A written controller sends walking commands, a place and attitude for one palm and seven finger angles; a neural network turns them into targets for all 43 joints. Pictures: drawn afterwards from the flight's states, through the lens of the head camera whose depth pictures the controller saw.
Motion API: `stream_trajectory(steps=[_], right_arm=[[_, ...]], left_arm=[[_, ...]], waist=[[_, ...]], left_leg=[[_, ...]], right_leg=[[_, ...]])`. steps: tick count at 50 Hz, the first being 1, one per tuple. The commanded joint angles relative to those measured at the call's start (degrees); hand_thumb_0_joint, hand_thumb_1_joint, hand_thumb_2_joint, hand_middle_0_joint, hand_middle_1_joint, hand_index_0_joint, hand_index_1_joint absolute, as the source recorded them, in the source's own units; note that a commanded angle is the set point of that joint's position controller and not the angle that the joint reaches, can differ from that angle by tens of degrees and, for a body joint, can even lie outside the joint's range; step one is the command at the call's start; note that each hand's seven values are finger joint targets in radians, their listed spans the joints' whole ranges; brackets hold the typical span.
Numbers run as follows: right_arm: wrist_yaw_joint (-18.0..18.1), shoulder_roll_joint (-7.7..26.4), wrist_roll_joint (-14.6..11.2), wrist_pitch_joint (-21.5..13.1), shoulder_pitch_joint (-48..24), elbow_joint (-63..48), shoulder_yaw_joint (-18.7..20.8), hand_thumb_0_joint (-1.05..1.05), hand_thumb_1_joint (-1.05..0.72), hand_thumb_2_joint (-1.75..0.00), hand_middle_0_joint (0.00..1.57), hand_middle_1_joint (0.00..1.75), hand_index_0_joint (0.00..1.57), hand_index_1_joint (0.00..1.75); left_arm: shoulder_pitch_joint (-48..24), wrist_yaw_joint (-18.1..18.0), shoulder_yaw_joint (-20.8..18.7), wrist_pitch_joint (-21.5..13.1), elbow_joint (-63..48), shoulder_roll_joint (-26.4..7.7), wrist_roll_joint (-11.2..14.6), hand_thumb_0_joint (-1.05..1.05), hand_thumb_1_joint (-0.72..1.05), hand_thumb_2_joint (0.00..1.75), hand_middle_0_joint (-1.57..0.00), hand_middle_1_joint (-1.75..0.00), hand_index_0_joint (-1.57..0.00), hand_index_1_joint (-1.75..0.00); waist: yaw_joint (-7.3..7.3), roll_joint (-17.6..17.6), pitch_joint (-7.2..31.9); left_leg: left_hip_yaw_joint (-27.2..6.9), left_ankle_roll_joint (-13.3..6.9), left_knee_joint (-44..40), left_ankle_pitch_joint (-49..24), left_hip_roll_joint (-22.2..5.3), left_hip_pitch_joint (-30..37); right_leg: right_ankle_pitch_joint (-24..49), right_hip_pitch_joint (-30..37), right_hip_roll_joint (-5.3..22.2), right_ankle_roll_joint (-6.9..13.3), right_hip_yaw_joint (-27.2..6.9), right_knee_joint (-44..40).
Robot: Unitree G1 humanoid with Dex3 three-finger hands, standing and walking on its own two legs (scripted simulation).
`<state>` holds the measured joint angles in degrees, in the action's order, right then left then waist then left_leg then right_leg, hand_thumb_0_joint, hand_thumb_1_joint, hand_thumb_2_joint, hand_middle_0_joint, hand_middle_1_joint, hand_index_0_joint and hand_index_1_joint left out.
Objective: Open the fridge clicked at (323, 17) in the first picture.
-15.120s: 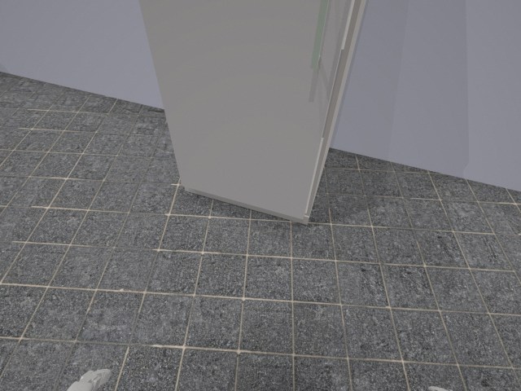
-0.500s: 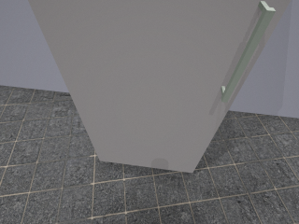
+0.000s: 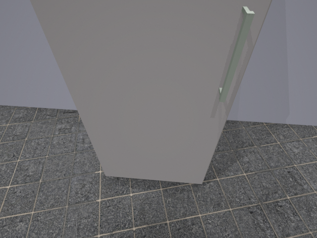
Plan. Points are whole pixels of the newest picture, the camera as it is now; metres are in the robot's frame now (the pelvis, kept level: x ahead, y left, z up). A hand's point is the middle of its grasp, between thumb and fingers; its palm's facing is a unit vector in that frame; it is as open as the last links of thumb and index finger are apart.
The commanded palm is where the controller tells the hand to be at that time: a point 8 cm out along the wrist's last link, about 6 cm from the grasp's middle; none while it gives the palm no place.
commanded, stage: come to a stop and stand still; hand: right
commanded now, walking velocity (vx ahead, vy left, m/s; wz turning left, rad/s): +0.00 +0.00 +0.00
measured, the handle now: (232, 60) +0.55 -0.17 +0.19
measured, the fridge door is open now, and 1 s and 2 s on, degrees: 0 0 0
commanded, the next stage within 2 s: look again from close up in 0.46 s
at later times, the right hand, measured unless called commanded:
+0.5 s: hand out of the picture +0.01 -0.20 -0.17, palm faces +0.00 +0.98 -0.22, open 7.4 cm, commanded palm none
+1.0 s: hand out of the picture +0.09 -0.21 -0.16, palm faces -0.04 +0.97 -0.26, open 7.4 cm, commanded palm none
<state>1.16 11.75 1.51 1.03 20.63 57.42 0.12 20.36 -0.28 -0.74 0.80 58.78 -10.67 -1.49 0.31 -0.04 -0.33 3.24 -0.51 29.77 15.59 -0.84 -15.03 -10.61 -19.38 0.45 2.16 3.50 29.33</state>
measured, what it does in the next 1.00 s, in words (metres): stands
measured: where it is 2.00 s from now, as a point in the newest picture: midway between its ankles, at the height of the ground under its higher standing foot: outside the picture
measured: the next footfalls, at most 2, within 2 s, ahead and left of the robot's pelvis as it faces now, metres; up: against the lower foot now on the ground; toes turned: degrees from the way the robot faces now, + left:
none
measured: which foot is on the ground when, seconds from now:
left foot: down 0.00-1.00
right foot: down 0.00-1.00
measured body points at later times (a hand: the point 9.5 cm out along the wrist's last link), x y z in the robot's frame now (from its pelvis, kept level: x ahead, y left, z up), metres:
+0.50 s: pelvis +0.01 -0.01 +0.00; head +0.01 -0.01 +0.45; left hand +0.05 +0.24 -0.14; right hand +0.01 -0.25 -0.15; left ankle +0.03 +0.12 -0.73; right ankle +0.08 -0.09 -0.73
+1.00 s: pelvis +0.05 +0.00 +0.01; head +0.06 +0.00 +0.46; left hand +0.09 +0.27 -0.14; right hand +0.09 -0.26 -0.14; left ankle +0.03 +0.12 -0.73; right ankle +0.08 -0.09 -0.73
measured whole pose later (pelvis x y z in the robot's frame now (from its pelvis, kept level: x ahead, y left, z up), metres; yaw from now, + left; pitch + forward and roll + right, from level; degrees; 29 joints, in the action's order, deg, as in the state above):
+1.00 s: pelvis +0.05 +0.00 +0.01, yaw +0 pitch -1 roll +0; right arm 0.8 14.6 1.1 -1.2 12.2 61.2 -1.1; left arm 10.6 -0.3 0.4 -1.4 63.3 -14.4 -0.7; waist -0.1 -0.3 -1.8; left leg 1.8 0.1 22.3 13.5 -0.7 -8.1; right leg -9.1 -12.4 -0.4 1.8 3.7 22.1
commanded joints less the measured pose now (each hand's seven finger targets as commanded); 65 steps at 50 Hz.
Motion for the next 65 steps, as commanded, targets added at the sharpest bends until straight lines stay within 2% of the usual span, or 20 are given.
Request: stream_trajectory(steps=[1, 4, 8, 11, 16, 18, 21, 24, 28, 33, 35, 40, 45, 54, 58, 61, 65], right_arm=[[0.54, 6.06, -0.32, -1.97, 1.38, -2.42, 1.30, 0.00, -0.90, -0.90, 0.20, 0.30, 0.20, 0.30], [0.53, 6.30, -0.45, -2.39, 1.44, -1.61, 1.07, 0.00, -0.90, -0.90, 0.20, 0.30, 0.20, 0.30], [0.54, 6.75, -0.08, -1.85, 1.57, -0.67, 1.35, 0.00, -0.90, -0.90, 0.20, 0.30, 0.20, 0.30], [0.53, 6.33, -0.13, -2.12, 2.11, 0.25, 1.10, 0.00, -0.90, -0.90, 0.20, 0.30, 0.20, 0.30], [0.38, 7.13, -0.25, -2.60, 0.84, 0.41, 1.11, 0.00, -0.90, -0.90, 0.20, 0.30, 0.20, 0.30], [0.39, 7.58, -0.08, -2.34, 0.22, 0.34, 1.13, 0.00, -0.90, -0.90, 0.20, 0.30, 0.20, 0.30], [0.36, 7.68, -0.02, -2.39, 0.00, 0.59, 1.09, 0.00, -0.90, -0.90, 0.20, 0.30, 0.20, 0.30], [0.32, 8.08, -0.12, -2.77, -0.52, 0.63, 0.99, 0.00, -0.90, -0.90, 0.20, 0.30, 0.20, 0.30], [0.26, 8.97, -0.20, -2.79, -1.91, 0.52, 1.15, 0.00, -0.90, -0.90, 0.20, 0.30, 0.20, 0.30], [0.30, 9.77, -0.39, -3.14, -2.97, 0.76, 1.02, 0.00, -0.90, -0.90, 0.20, 0.30, 0.20, 0.30], [0.40, 10.21, -0.44, -3.31, -3.27, 0.94, 0.91, 0.00, -0.90, -0.90, 0.20, 0.30, 0.20, 0.30], [0.47, 10.84, -0.57, -3.29, -4.50, 1.10, 0.80, 0.00, -0.90, -0.90, 0.20, 0.30, 0.20, 0.30], [0.41, 11.25, -0.62, -3.14, -5.68, 1.39, 0.65, 0.00, -0.90, -0.90, 0.20, 0.30, 0.20, 0.30], [0.31, 12.04, -0.62, -3.16, -7.06, 1.23, 0.63, 0.00, -0.90, -0.90, 0.20, 0.30, 0.20, 0.30], [0.27, 12.07, -0.69, -3.08, -7.77, 1.31, 0.74, 0.00, -0.90, -0.90, 0.20, 0.30, 0.20, 0.30], [0.28, 12.13, -0.67, -3.14, -7.52, 1.39, 0.73, 0.00, -0.90, -0.90, 0.20, 0.30, 0.20, 0.30], [0.33, 12.11, -0.63, -3.20, -7.57, 1.59, 0.74, 0.00, -0.90, -0.90, 0.20, 0.30, 0.20, 0.30]], left_arm=[[-1.08, -0.58, -1.54, -1.81, -3.25, -7.67, 0.42, 0.00, 0.90, 0.90, -0.20, -0.30, -0.20, -0.30], [-0.35, -0.68, -1.46, -2.30, -2.28, -7.88, 0.62, 0.00, 0.90, 0.90, -0.20, -0.30, -0.20, -0.30], [-1.02, -0.57, -1.89, -1.84, -1.58, -9.14, 0.48, 0.00, 0.90, 0.90, -0.20, -0.30, -0.20, -0.30], [-1.85, -0.63, -1.70, -1.94, -1.15, -8.80, 0.51, 0.00, 0.90, 0.90, -0.20, -0.30, -0.20, -0.30], [-2.92, -0.62, -1.63, -2.60, -0.78, -9.58, 0.66, 0.00, 0.90, 0.90, -0.20, -0.30, -0.20, -0.30], [-3.63, -0.47, -1.79, -2.19, -0.90, -10.09, 0.60, 0.00, 0.90, 0.90, -0.20, -0.30, -0.20, -0.30], [-4.57, -0.45, -1.79, -2.11, -0.69, -10.32, 0.52, 0.00, 0.90, 0.90, -0.20, -0.30, -0.20, -0.30], [-4.83, -0.40, -1.68, -2.39, -0.49, -10.31, 0.67, 0.00, 0.90, 0.90, -0.20, -0.30, -0.20, -0.30], [-5.66, -0.32, -1.70, -2.52, -0.23, -11.13, 0.64, 0.00, 0.90, 0.90, -0.20, -0.30, -0.20, -0.30], [-6.48, -0.34, -1.40, -2.99, 0.28, -11.56, 0.77, 0.00, 0.90, 0.90, -0.20, -0.30, -0.20, -0.30], [-6.87, -0.34, -1.25, -3.19, 0.47, -11.72, 0.90, 0.00, 0.90, 0.90, -0.20, -0.30, -0.20, -0.30], [-7.94, -0.46, -0.83, -3.25, 1.14, -12.09, 1.01, 0.00, 0.90, 0.90, -0.20, -0.30, -0.20, -0.30], [-8.95, -0.48, -0.58, -3.03, 1.56, -12.33, 0.99, 0.00, 0.90, 0.90, -0.20, -0.30, -0.20, -0.30], [-10.26, -0.53, -0.34, -3.02, 1.82, -12.91, 0.97, 0.00, 0.90, 0.90, -0.20, -0.30, -0.20, -0.30], [-10.82, -0.59, -0.26, -3.05, 2.13, -12.97, 0.93, 0.00, 0.90, 0.90, -0.20, -0.30, -0.20, -0.30], [-10.90, -0.66, -0.20, -3.15, 2.21, -13.01, 0.96, 0.00, 0.90, 0.90, -0.20, -0.30, -0.20, -0.30], [-10.92, -0.76, -0.13, -3.10, 2.39, -12.95, 0.97, 0.00, 0.90, 0.90, -0.20, -0.30, -0.20, -0.30]], waist=[[-0.34, 0.32, -3.95], [-0.11, 0.57, -1.72], [-0.26, 1.21, -4.62], [-0.43, 0.39, -5.85], [-0.32, 1.38, -2.07], [-0.21, 0.81, -3.85], [-0.33, 0.21, -4.78], [-0.28, -0.33, -3.49], [-0.12, 0.26, -2.85], [-0.17, 0.22, -1.04], [-0.37, -0.53, 0.37], [-0.45, -0.29, 1.05], [-0.42, -0.20, -0.04], [-0.53, -0.84, 1.01], [-0.48, 0.20, 0.78], [-0.56, -0.12, 1.99], [-0.56, -1.07, 1.27]], left_leg=[[-7.63, -2.52, -8.79, 11.11, -4.20, -3.36], [-7.39, -2.62, -8.89, 8.09, -4.40, -1.69], [-6.93, -1.99, -9.24, 14.50, -3.85, -3.62], [-7.66, -2.30, -9.43, 10.85, -4.09, -3.70], [-7.38, -2.19, -9.11, 6.82, -4.40, -1.13], [-7.64, -1.97, -10.25, 11.78, -4.39, -2.74], [-8.08, -1.99, -10.59, 10.32, -4.42, -3.41], [-8.32, -2.17, -10.94, 7.11, -4.93, -2.36], [-8.32, -1.98, -11.36, 7.32, -5.07, -2.04], [-8.22, -2.12, -11.09, 0.71, -5.52, 0.87], [-7.92, -1.96, -10.77, -3.07, -5.79, 2.51], [-7.53, -1.58, -10.75, -6.98, -6.04, 4.29], [-7.65, -1.47, -11.66, -6.48, -6.08, 4.40], [-7.58, -1.19, -12.26, -9.85, -6.20, 6.08], [-7.44, -1.04, -12.62, -8.97, -6.15, 6.18], [-7.26, -0.97, -12.48, -11.39, -6.42, 7.07], [-7.21, -0.99, -12.72, -13.26, -6.45, 7.25]], right_leg=[[-15.59, -1.33, 5.42, 0.56, -9.66, -10.37], [-13.25, 1.00, 6.01, 0.62, -9.73, -10.71], [-21.69, -1.96, 6.50, 0.50, -11.31, -13.56], [-17.35, -1.44, 5.98, 0.52, -10.72, -12.79], [-14.82, 1.49, 6.50, 0.47, -10.65, -13.19], [-19.12, 0.19, 6.47, 0.27, -11.23, -14.27], [-16.91, 0.58, 6.16, 0.31, -11.12, -13.69], [-12.75, 2.51, 6.00, 0.29, -10.38, -12.76], [-13.00, 3.22, 6.24, 0.08, -10.61, -13.40], [-5.51, 5.50, 6.30, 0.08, -9.72, -12.40], [0.00, 6.98, 6.42, 0.18, -8.91, -11.12], [6.36, 8.98, 6.59, 0.07, -8.06, -10.24], [6.13, 9.49, 6.62, -0.16, -7.87, -10.94], [9.58, 11.44, 6.69, -0.34, -7.55, -10.80], [9.35, 11.87, 6.72, -0.47, -7.55, -11.45], [11.75, 12.94, 6.79, -0.40, -7.31, -10.98], [12.78, 13.04, 6.75, -0.45, -7.20, -10.88]])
